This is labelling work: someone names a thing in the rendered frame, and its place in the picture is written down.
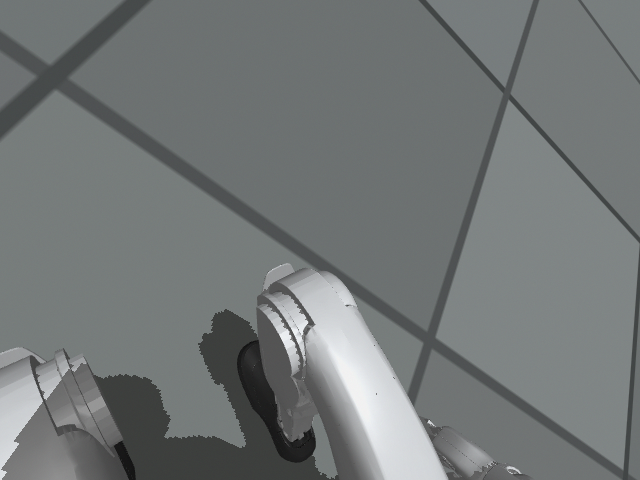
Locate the right robot foot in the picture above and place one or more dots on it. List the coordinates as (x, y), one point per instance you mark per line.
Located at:
(262, 400)

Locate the right robot hand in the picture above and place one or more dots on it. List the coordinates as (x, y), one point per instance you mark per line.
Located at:
(458, 453)

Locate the left robot foot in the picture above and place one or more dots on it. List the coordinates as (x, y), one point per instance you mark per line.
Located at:
(125, 460)

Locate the right robot arm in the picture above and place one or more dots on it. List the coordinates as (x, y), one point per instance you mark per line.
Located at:
(505, 471)

